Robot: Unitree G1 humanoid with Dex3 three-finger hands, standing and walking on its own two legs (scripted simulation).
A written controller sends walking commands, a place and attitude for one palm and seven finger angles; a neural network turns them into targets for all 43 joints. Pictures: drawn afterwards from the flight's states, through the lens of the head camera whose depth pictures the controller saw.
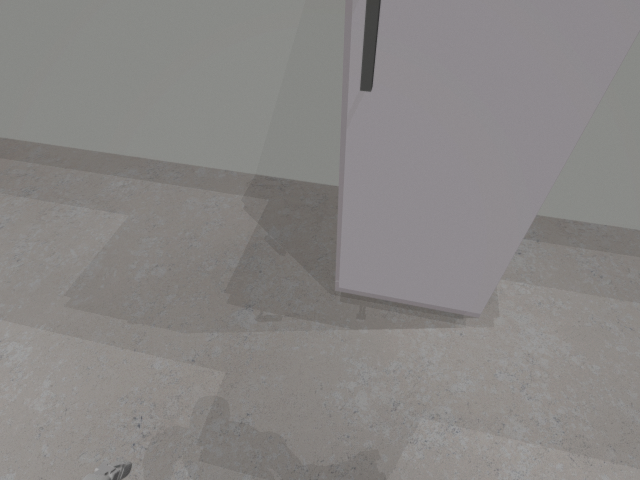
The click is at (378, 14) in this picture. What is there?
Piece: fridge door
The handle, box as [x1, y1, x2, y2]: [360, 0, 380, 91]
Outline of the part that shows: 380,0 366,0 360,90 370,91 372,86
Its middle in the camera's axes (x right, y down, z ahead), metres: +0.10 -0.41 +0.70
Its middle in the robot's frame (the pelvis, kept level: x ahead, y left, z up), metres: +0.83 -0.05 +0.24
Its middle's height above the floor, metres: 1.01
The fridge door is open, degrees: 0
